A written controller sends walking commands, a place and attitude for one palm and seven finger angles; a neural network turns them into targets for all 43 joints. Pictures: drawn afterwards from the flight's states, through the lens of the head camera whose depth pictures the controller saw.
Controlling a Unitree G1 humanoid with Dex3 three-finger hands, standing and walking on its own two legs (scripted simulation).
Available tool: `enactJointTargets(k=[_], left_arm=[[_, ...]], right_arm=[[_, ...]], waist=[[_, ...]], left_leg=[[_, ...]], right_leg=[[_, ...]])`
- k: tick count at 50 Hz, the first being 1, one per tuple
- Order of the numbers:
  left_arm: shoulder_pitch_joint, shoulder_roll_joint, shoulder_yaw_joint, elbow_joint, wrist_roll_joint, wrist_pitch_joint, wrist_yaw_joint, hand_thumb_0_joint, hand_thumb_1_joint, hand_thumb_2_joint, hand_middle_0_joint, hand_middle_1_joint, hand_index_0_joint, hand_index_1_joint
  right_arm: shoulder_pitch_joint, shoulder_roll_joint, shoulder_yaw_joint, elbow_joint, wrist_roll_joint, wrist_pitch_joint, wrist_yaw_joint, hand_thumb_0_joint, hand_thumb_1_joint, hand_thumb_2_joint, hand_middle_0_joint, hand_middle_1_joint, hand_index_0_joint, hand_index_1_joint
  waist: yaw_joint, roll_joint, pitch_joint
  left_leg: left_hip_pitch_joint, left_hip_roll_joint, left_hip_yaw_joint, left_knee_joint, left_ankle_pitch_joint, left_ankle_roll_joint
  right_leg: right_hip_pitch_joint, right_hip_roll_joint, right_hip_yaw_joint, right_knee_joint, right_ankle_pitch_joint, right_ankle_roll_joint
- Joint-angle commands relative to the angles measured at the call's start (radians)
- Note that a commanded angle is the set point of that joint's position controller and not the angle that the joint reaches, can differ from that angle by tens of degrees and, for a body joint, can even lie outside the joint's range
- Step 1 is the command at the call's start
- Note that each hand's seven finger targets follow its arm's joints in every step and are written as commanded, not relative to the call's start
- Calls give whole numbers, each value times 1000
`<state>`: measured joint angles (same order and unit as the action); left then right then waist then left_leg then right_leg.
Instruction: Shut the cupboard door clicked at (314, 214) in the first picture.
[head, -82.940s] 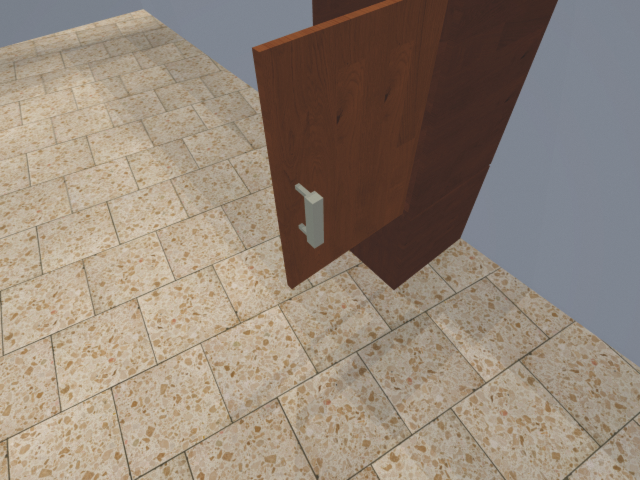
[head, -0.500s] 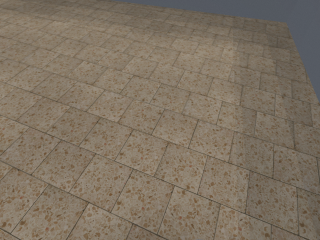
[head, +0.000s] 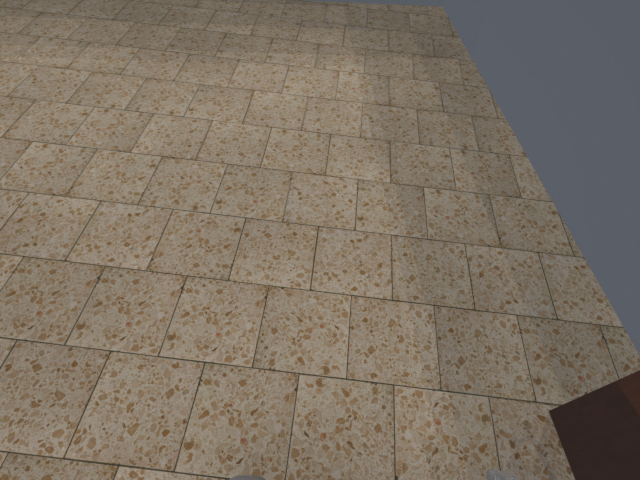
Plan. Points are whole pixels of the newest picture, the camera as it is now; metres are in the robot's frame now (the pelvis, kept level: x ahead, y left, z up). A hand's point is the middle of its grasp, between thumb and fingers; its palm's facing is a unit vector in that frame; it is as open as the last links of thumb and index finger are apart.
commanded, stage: turn to face it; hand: left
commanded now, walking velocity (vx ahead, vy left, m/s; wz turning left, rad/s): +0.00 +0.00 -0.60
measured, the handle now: out of the picture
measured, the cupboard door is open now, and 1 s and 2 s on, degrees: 11 11 11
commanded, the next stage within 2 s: take the last steps up to it in 1.90 s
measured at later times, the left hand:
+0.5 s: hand (223, 447) +0.17 +0.14 -0.14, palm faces -0.31 -0.91 -0.28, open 7.4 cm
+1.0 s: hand (226, 417) +0.21 +0.15 -0.15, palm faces -0.53 -0.82 -0.21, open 7.4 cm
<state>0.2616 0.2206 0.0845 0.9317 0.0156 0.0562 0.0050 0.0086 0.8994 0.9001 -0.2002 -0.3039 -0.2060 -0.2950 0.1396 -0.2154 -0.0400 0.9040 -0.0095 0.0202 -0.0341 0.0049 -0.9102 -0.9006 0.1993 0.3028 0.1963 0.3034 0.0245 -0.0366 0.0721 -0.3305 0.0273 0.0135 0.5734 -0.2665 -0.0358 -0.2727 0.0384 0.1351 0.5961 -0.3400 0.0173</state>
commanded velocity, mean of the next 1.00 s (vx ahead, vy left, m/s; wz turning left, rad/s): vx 0.00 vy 0.00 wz -0.60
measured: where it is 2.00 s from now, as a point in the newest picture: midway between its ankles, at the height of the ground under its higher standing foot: outside the picture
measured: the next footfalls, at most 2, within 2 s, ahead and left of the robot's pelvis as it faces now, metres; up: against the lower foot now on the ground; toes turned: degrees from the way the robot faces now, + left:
right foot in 0.40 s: +0.00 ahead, -0.13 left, +0.00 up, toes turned -20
left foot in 0.78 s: +0.12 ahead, +0.09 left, +0.00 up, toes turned -26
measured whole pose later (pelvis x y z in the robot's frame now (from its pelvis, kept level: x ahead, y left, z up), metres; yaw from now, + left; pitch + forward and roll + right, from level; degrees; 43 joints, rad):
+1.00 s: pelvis +0.02 +0.01 +0.02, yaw -36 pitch +1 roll -2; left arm 0.19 0.28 0.10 0.88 0.02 0.09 -0.04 0.01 0.90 0.90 -0.20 -0.30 -0.20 -0.29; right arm 0.20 -0.19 -0.01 0.87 -0.03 0.02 -0.03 0.00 -0.90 -0.90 0.20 0.30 0.20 0.30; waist 0.02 -0.02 0.08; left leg -0.24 0.11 0.14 0.49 -0.26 0.00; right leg -0.47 -0.01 -0.02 1.05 -0.44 0.05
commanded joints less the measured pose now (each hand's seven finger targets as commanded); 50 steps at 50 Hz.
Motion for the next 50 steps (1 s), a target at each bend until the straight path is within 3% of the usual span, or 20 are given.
enactJointTargets(k=[1, 6, 13, 17, 18, 19, 20, 21, 22, 23, 26, 34, 37, 38, 39, 40, 41, 43, 45, 50], left_arm=[[-45, 107, 26, -128, 1, -16, -5, 0, 900, 900, -200, -300, -200, -300], [-52, 98, 30, -111, 6, 9, -39, 0, 900, 900, -200, -300, -200, -300], [-131, 80, 13, -159, 8, 2, -45, 0, 900, 900, -200, -300, -200, -300], [-71, 97, 14, -147, 7, -11, -42, 0, 900, 900, -200, -300, -200, -300], [-13, 133, 22, -131, 10, -17, -38, 0, 900, 900, -200, -300, -200, -300], [44, 226, 38, -117, 20, -32, -28, 0, 900, 900, -200, -300, -200, -300], [74, 302, 52, -103, 15, -35, -14, 0, 900, 900, -200, -300, -200, -300], [87, 302, 47, -105, 6, -31, -4, 0, 900, 900, -200, -300, -200, -300], [26, 258, 44, -119, 8, -31, 4, 0, 900, 900, -200, -300, -200, -300], [-31, 230, 44, -130, 7, -29, 12, 0, 900, 900, -200, -300, -200, -300], [-82, 187, 23, -148, 3, -37, 9, 0, 900, 900, -200, -300, -200, -300], [-59, 219, 39, -131, 15, -29, 1, 0, 900, 900, -200, -300, -200, -300], [-102, 190, 35, -132, 2, -19, 0, 0, 900, 900, -200, -300, -200, -300], [-91, 134, 25, -146, -5, -14, -3, 0, 900, 900, -200, -300, -200, -300], [-72, 93, 14, -164, -12, -12, -14, 0, 900, 900, -200, -300, -200, -300], [-110, 126, 19, -168, 0, -10, -16, 0, 900, 900, -200, -300, -200, -300], [-76, 134, 29, -150, 8, -7, -22, 0, 900, 900, -200, -300, -200, -300], [-73, 137, 36, -128, 12, 2, -40, 0, 900, 900, -200, -300, -200, -300], [-76, 109, 31, -125, 8, 7, -47, 0, 900, 900, -200, -300, -200, -300], [-133, 77, 16, -143, 4, 4, -51, 0, 900, 900, -200, -300, -200, -300]], right_arm=[[170, -246, -49, -59, -24, -21, -14, 0, -900, -900, 200, 300, 200, 300], [49, -179, -28, -95, -26, -22, -16, 0, -900, -900, 200, 300, 200, 300], [117, -198, -49, -59, -22, -19, 0, 0, -900, -900, 200, 300, 200, 300], [92, -224, -62, -60, -16, -15, 8, 0, -900, -900, 200, 300, 200, 300], [79, -213, -62, -64, -10, -13, 13, 0, -900, -900, 200, 300, 200, 300], [78, -149, -50, -86, -2, -10, 18, 0, -900, -900, 200, 300, 200, 300], [20, -105, -33, -132, -6, -4, 17, 0, -900, -900, 200, 300, 200, 300], [24, -132, -30, -128, -4, 11, 8, 0, -900, -900, 200, 300, 200, 300], [11, -122, -33, -123, -3, 11, 8, 0, -900, -900, 200, 300, 200, 300], [13, -124, -36, -110, -5, 10, 6, 0, -900, -900, 200, 300, 200, 300], [47, -125, -36, -81, -8, 14, 15, 0, -900, -900, 200, 300, 200, 300], [40, -94, -30, -102, 3, -1, 10, 0, -900, -900, 200, 300, 200, 300], [138, -113, -32, -70, 7, -17, -1, 0, -900, -900, 200, 300, 200, 300], [169, -178, -41, -64, 1, -27, -3, 0, -900, -900, 200, 300, 200, 300], [186, -275, -57, -76, -14, -29, -7, 0, -900, -900, 200, 300, 200, 300], [191, -277, -54, -80, -21, -22, -11, 0, -900, -900, 200, 300, 200, 300], [128, -228, -40, -95, -24, -23, -10, 0, -900, -900, 200, 300, 200, 300], [38, -199, -29, -123, -23, -27, -14, 0, -900, -900, 200, 300, 200, 300], [44, -180, -28, -114, -26, -25, -15, 0, -900, -900, 200, 300, 200, 300], [142, -191, -43, -67, -22, -24, -10, 0, -900, -900, 200, 300, 200, 300]], waist=[[-71, 231, -133], [-14, 207, -63], [-57, 250, -103], [-20, 215, -136], [12, 139, -148], [45, -119, -170], [66, -299, -127], [62, -221, -141], [34, -173, -99], [14, -215, -101], [-25, -129, -108], [-9, -121, -120], [-63, -93, -140], [-69, 102, -163], [-70, 378, -156], [-86, 296, -119], [-43, 219, -106], [-15, 233, -61], [-14, 219, -54], [-61, 227, -122]], left_leg=[[209, 449, -362, -259, 346, 225], [161, 296, -89, -256, 323, 168], [229, 329, 19, -201, 389, 170], [175, 325, 83, -73, 371, 113], [90, 284, 120, 26, 277, 67], [-74, 171, 194, 229, -6, -3], [-272, 45, 148, 457, -397, -37], [-286, 64, 17, 580, -362, -28], [-342, 80, -25, 613, -287, -26], [-347, 91, -25, 624, -230, -34], [-245, 74, -13, 559, -118, -56], [-91, 10, 10, 182, -157, -46], [172, 3, 9, -127, 44, -33], [276, 152, -146, -262, 47, 5], [320, 395, -377, -313, 160, 113], [217, 462, -392, -305, 209, 187], [151, 413, -309, -315, 155, 190], [101, 343, -189, -297, 179, 166], [156, 292, -75, -268, 274, 149], [283, 311, 13, -206, 433, 160]], right_leg=[[-231, -20, -61, 496, -302, 7], [-253, -61, -124, 533, -128, 38], [-158, -60, -205, 238, -96, 29], [27, -41, -232, -27, 62, -3], [147, -59, -202, -141, 180, -20], [284, -249, 35, -263, 368, -82], [275, -423, 285, -260, 682, -191], [230, -445, 265, -266, 605, -243], [225, -383, 215, -269, 534, -237], [216, -340, 212, -257, 506, -222], [141, -259, 90, -228, 551, -187], [97, -249, 210, -200, 450, -208], [-58, -176, 200, -107, 376, -121], [-173, -63, 109, 9, 155, -63], [-312, 46, -57, 247, -233, -2], [-290, 0, -62, 437, -287, 2], [-269, -25, -54, 526, -221, 10], [-286, -51, -88, 599, -148, 26], [-291, -54, -117, 555, -103, 39], [-247, -64, -181, 360, -97, 40]])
